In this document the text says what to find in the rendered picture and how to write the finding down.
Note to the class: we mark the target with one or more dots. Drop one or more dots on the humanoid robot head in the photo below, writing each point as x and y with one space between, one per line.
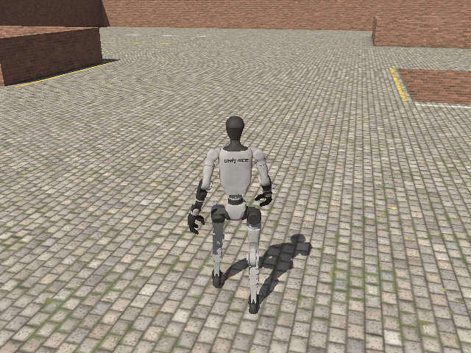
234 127

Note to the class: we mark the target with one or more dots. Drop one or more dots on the right robot upper arm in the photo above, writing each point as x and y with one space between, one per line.
258 155

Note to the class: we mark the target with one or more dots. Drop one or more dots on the right robot hand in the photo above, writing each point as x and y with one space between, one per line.
261 196

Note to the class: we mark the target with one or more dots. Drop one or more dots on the left robot hand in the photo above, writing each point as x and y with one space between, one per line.
191 220

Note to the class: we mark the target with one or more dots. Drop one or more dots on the right robot foot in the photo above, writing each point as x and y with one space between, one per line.
253 308

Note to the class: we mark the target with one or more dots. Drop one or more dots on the right robot forearm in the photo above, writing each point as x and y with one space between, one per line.
267 190

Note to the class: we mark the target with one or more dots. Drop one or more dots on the left robot upper arm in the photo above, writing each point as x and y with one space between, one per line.
208 168

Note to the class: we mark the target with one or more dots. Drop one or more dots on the left robot forearm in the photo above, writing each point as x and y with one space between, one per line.
199 199

